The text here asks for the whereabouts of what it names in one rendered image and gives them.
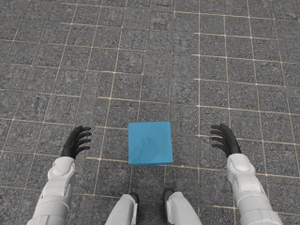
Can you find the robot right forearm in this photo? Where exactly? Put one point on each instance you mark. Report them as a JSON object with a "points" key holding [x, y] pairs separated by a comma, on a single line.
{"points": [[250, 197]]}

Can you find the robot left forearm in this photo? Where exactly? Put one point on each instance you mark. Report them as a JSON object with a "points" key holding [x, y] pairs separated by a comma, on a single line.
{"points": [[55, 198]]}

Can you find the robot left foot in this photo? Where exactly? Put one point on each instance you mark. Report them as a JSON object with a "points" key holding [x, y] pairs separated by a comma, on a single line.
{"points": [[136, 199]]}

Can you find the carton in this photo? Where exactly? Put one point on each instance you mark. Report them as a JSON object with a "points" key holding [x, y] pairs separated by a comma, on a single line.
{"points": [[150, 143]]}

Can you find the left robot shin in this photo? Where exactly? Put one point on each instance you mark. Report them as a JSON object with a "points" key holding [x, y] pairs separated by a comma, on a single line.
{"points": [[127, 196]]}

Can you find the robot right hand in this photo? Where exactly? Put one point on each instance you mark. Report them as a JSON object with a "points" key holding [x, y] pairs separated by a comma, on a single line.
{"points": [[230, 144]]}

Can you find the robot left hand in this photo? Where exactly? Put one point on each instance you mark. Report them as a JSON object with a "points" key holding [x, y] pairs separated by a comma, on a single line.
{"points": [[71, 148]]}

